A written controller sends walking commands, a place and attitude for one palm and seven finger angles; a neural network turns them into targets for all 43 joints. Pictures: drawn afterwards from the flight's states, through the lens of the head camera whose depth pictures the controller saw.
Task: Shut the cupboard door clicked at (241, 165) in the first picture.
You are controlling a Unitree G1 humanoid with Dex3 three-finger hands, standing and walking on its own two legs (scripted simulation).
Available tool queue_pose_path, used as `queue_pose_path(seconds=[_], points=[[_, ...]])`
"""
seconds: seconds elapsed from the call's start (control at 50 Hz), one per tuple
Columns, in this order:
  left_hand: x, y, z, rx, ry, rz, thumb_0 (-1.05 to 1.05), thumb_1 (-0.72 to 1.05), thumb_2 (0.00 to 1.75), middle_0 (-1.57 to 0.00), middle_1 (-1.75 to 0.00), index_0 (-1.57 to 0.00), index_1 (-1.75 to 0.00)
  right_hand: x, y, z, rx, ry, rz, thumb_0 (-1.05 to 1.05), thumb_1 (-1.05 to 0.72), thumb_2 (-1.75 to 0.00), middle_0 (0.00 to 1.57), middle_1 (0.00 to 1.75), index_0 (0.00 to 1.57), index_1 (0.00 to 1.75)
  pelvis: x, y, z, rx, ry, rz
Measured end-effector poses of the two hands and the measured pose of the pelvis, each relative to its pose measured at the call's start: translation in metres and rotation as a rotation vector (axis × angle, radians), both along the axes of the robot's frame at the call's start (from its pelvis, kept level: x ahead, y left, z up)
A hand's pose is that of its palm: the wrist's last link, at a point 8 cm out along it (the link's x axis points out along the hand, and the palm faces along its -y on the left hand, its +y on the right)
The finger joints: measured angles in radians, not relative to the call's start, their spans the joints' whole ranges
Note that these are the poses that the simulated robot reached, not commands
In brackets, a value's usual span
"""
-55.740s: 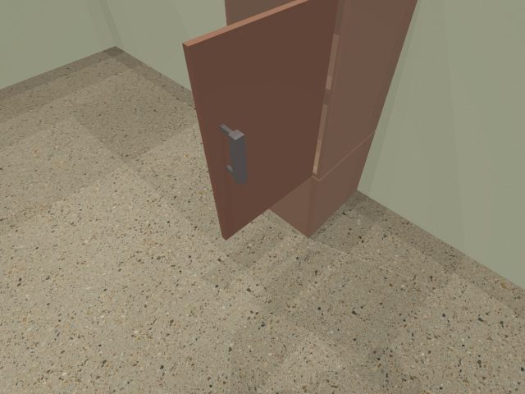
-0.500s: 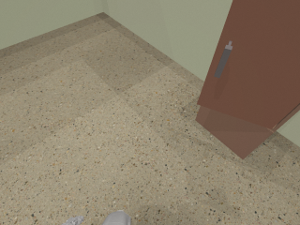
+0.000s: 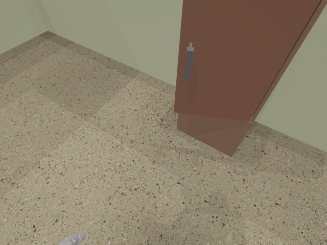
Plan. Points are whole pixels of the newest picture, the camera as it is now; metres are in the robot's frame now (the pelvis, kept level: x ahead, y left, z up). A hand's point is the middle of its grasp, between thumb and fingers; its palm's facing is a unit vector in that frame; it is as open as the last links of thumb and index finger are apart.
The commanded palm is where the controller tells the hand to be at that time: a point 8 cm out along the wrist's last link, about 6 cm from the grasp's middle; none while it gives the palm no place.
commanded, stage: take the last steps up to it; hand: left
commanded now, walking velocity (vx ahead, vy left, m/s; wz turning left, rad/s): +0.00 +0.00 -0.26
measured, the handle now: (188, 61) +0.74 -0.07 +0.00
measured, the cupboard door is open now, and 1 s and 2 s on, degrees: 25 25 25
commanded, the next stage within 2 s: come to a stop and stand still in 0.86 s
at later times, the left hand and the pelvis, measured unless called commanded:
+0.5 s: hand out of the picture +0.13 +0.16 -0.17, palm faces -0.14 -0.98 -0.13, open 7.4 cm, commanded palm none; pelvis +0.06 -0.02 +0.01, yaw -8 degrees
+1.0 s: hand (162, 188) +0.30 +0.02 -0.17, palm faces -0.15 -0.97 -0.20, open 7.2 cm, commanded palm none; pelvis +0.20 -0.15 +0.00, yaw -8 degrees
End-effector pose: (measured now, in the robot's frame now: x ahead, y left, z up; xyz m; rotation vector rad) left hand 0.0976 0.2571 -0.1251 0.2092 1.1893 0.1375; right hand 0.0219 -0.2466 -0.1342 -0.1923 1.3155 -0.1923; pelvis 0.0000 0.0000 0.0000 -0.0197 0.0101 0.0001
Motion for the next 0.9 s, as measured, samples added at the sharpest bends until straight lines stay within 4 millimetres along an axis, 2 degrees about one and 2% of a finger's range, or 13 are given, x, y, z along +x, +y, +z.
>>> queue_pose_path(seconds=[0.08,0.22,0.3,0.36,0.42,0.48,0.58,0.66,0.74,0.78,0.82,0.86,0.9], points=[[0.013,-0.023,0.002,0.021,-0.036,-0.048,0.01,0.91,0.9,-0.19,-0.3,-0.2,-0.3,-0.019,-0.021,-0.017,0.009,0.058,-0.064,0.01,-0.91,-0.9,0.21,0.3,0.2,0.3,0.002,-0.011,-0.007,0.008,-0.003,-0.021],[0.004,-0.047,0.002,-0.021,0.014,-0.06,0.01,0.91,0.9,-0.2,-0.3,-0.2,-0.3,-0.01,-0.026,-0.003,0.008,0.026,-0.081,0.01,-0.91,-0.9,0.2,0.3,0.2,0.29,0.009,-0.017,0.004,0.013,-0.002,-0.044],[0.001,-0.047,-0.01,-0.062,0.041,-0.046,0.01,0.91,0.9,-0.2,-0.3,-0.2,-0.3,0.007,-0.021,0.007,-0.007,-0.013,-0.071,0.01,-0.91,-0.9,0.2,0.3,0.2,0.29,0.02,-0.015,0.004,0.005,0.002,-0.057],[0.001,-0.039,-0.026,-0.087,0.074,-0.039,0.01,0.91,0.9,-0.2,-0.3,-0.2,-0.3,0.021,-0.016,0.009,-0.039,-0.062,-0.066,0.01,-0.91,-0.9,0.2,0.3,0.2,0.29,0.033,-0.01,-0.005,-0.008,0.005,-0.078],[0.009,-0.037,-0.032,-0.091,0.132,-0.08,0.01,0.91,0.9,-0.2,-0.3,-0.2,-0.3,0.021,-0.013,0.014,-0.059,-0.084,-0.094,0.0,-0.91,-0.9,0.2,0.3,0.2,0.3,0.044,-0.011,-0.004,0.003,0.0,-0.115],[0.03,-0.039,-0.025,-0.095,0.145,-0.111,0.01,0.91,0.9,-0.19,-0.3,-0.2,-0.3,0.01,-0.011,0.022,-0.06,-0.044,-0.13,0.0,-0.91,-0.9,0.21,0.3,0.2,0.3,0.057,-0.015,0.004,-0.002,-0.002,-0.136],[0.079,-0.056,-0.013,-0.093,0.109,-0.149,0.01,0.91,0.9,-0.19,-0.3,-0.2,-0.3,-0.014,-0.012,0.027,-0.034,0.08,-0.189,0.0,-0.91,-0.9,0.21,0.3,0.2,0.3,0.08,-0.03,0.013,-0.015,0.003,-0.165],[0.124,-0.085,-0.011,-0.085,0.087,-0.202,0.01,0.91,0.9,-0.19,-0.3,-0.2,-0.3,-0.028,-0.02,0.024,0.004,0.176,-0.247,0.0,-0.91,-0.9,0.21,0.3,0.2,0.3,0.102,-0.051,0.011,-0.01,0.007,-0.184],[0.175,-0.125,-0.014,-0.071,0.057,-0.258,0.01,0.91,0.9,-0.19,-0.3,-0.2,-0.3,-0.032,-0.037,0.011,0.051,0.259,-0.308,0.0,-0.91,-0.9,0.21,0.3,0.2,0.3,0.128,-0.081,0.001,0.006,0.01,-0.196],[0.198,-0.145,-0.02,-0.06,0.017,-0.272,0.01,0.91,0.9,-0.19,-0.3,-0.2,-0.3,-0.027,-0.052,-0.001,0.074,0.292,-0.325,0.0,-0.91,-0.9,0.21,0.3,0.2,0.3,0.144,-0.102,-0.01,0.022,0.008,-0.194],[0.211,-0.162,-0.022,-0.048,-0.015,-0.262,0.01,0.91,0.9,-0.19,-0.3,-0.2,-0.3,-0.013,-0.07,-0.012,0.086,0.311,-0.326,0.01,-0.91,-0.9,0.21,0.3,0.2,0.3,0.154,-0.115,-0.016,0.014,0.002,-0.197],[0.212,-0.175,-0.019,-0.048,-0.009,-0.248,0.01,0.91,0.9,-0.19,-0.3,-0.2,-0.3,0.016,-0.09,-0.015,0.075,0.281,-0.312,0.01,-0.91,-0.9,0.21,0.3,0.2,0.3,0.163,-0.124,-0.012,0.009,-0.003,-0.19],[0.208,-0.185,-0.016,-0.05,0.019,-0.224,0.01,0.91,0.9,-0.19,-0.3,-0.2,-0.3,0.053,-0.108,-0.012,0.057,0.212,-0.284,0.01,-0.91,-0.9,0.21,0.3,0.2,0.29,0.174,-0.131,-0.006,0.004,-0.005,-0.177]])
